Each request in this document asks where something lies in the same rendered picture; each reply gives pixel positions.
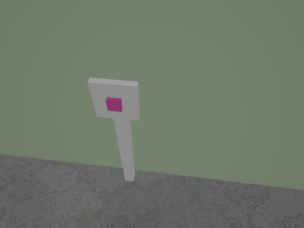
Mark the panel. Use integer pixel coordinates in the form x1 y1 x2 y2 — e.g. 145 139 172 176
87 77 140 181

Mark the button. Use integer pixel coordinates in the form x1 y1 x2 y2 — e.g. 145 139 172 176
105 97 123 112

